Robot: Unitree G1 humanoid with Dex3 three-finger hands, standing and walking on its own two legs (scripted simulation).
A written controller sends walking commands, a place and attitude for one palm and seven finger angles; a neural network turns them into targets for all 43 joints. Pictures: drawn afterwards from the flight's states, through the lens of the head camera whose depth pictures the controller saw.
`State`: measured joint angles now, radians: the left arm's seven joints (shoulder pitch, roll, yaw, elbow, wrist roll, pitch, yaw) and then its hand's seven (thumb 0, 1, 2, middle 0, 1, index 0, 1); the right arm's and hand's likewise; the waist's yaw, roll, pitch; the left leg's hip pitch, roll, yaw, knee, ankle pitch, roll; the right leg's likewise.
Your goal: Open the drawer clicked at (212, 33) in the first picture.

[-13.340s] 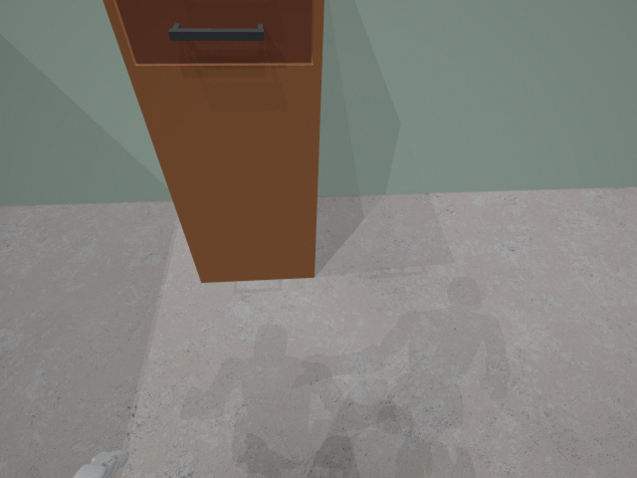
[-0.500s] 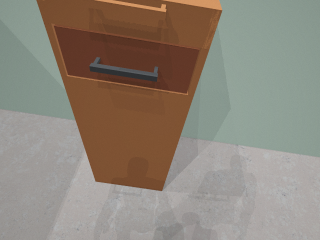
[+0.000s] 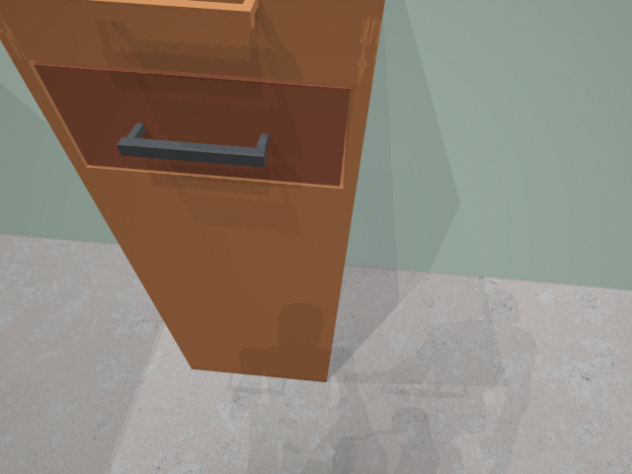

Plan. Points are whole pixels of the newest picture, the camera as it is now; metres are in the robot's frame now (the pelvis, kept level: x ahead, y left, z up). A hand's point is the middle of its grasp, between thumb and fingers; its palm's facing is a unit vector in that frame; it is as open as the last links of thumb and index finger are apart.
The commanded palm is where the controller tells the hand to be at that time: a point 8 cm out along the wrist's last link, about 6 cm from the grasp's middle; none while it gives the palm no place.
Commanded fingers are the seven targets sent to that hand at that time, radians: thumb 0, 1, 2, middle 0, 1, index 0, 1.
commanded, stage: come to a stop and stand still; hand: left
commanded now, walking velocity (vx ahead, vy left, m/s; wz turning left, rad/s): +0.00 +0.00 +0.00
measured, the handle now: (196, 143) +0.49 +0.17 +0.16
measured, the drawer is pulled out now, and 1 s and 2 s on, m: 0.00 0.00 0.00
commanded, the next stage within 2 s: look again from close up in 0.52 s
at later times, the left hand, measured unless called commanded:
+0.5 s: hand out of the picture -0.01 +0.16 -0.17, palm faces +0.02 -0.98 -0.18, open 7.4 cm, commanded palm none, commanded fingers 0.00 0.90 0.90 -0.20 -0.30 -0.20 -0.30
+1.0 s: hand out of the picture +0.03 +0.21 -0.16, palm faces -0.04 -0.97 -0.23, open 7.4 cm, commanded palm none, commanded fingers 0.00 0.90 0.90 -0.20 -0.30 -0.20 -0.30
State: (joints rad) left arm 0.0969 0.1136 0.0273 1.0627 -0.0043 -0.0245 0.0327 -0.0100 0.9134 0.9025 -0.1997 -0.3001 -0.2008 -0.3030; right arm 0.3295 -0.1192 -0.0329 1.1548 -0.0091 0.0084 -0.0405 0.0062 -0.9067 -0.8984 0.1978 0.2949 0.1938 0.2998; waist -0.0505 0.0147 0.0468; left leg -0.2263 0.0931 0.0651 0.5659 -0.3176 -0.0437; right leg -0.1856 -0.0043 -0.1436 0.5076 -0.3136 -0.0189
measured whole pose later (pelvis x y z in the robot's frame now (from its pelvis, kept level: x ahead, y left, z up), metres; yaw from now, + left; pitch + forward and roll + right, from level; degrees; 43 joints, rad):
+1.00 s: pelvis +0.00 +0.03 +0.00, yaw -3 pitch -1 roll +0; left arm 0.25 0.17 -0.01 1.08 0.01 -0.01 0.03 0.00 0.91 0.90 -0.20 -0.30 -0.20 -0.30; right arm 0.31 -0.15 0.01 1.09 -0.02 -0.01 -0.02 0.01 -0.92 -0.90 0.20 0.30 0.19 0.30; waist -0.01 0.03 0.03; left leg -0.17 0.02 0.11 0.49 -0.30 0.02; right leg -0.19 -0.07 -0.07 0.51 -0.31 0.02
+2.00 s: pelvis -0.02 -0.01 -0.01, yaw -3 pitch +4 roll +2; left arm 0.23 0.50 0.06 -0.12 0.88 0.00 0.14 0.00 0.16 0.59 -0.27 -0.77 -0.27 -0.78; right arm 0.11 -0.20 0.03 0.58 -0.02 0.12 0.01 0.01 -0.90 -0.90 0.20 0.30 0.20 0.30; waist 0.05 0.08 -0.04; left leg -0.35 0.05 0.09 0.60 -0.31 -0.03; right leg -0.38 -0.04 -0.08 0.66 -0.35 -0.03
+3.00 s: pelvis -0.04 +0.02 +0.01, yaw -1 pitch -2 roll +0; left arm -0.22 0.67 0.06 -0.17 0.72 -0.05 -0.31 0.00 -0.49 0.30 -0.32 -1.20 -0.32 -1.20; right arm 0.14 -0.29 0.01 0.60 0.03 0.10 0.02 0.01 -0.90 -0.90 0.20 0.30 0.20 0.30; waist 0.07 0.10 0.05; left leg -0.18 0.00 0.08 0.38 -0.17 0.02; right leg -0.18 -0.07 -0.09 0.41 -0.19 0.02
